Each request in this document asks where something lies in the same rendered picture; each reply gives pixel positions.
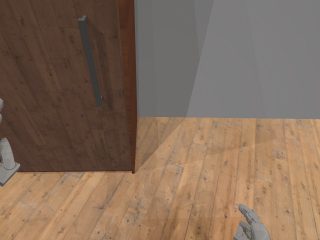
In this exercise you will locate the robot right hand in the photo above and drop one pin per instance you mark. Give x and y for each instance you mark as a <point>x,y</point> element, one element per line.
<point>256,230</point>

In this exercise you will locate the robot left hand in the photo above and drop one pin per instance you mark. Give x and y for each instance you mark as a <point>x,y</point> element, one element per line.
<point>8,167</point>

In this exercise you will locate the handle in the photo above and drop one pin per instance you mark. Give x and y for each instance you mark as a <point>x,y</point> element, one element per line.
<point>89,57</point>

